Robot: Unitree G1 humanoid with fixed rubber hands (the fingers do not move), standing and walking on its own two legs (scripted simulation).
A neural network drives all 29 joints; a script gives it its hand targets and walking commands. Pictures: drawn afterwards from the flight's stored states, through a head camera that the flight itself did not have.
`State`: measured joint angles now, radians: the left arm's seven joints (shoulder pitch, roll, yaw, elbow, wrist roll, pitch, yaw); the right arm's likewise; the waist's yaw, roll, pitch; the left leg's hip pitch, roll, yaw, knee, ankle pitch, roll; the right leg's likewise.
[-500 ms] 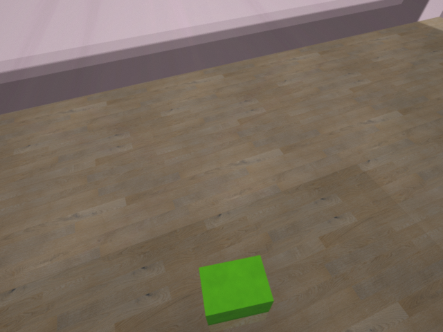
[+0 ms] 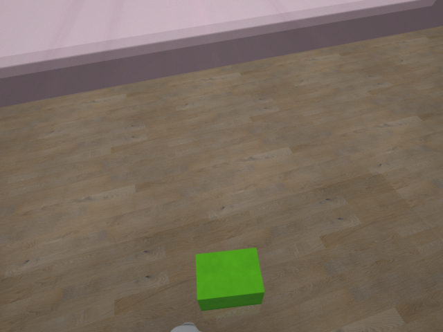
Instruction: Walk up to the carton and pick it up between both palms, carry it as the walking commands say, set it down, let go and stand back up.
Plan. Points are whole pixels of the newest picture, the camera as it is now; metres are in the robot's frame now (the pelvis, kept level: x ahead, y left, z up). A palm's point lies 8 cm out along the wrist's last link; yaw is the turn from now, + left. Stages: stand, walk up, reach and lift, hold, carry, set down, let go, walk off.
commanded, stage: walk up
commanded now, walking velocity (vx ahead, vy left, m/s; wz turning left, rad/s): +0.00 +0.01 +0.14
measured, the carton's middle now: (228, 279) +0.43 +0.01 -0.69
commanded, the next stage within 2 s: stand in 0.78 s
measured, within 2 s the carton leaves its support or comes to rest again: neither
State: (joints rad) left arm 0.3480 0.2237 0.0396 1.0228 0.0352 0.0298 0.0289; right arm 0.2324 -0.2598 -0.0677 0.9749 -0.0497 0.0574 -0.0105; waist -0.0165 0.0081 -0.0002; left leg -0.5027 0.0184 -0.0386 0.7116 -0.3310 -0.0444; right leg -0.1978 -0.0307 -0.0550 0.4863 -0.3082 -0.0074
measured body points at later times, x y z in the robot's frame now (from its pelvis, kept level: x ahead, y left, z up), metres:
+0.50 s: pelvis +0.03 +0.00 +0.00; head +0.05 +0.01 +0.45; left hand +0.03 +0.23 -0.16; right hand +0.04 -0.23 -0.15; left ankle -0.04 +0.09 -0.74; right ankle +0.03 -0.12 -0.72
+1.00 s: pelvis +0.05 -0.02 +0.00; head +0.07 -0.02 +0.45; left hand +0.07 +0.21 -0.16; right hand +0.03 -0.24 -0.16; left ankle -0.04 +0.09 -0.74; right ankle +0.06 -0.12 -0.74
